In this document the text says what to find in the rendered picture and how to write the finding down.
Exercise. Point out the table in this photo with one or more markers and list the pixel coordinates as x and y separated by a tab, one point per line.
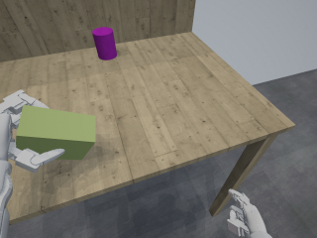
164	102

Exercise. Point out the left robot forearm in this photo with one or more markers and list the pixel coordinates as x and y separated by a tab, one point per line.
6	190

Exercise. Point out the sponge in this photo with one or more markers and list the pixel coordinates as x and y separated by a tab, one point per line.
42	130

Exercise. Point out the left robot hand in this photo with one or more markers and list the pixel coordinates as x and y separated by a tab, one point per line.
10	114

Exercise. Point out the right robot hand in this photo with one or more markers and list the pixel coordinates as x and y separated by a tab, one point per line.
249	219

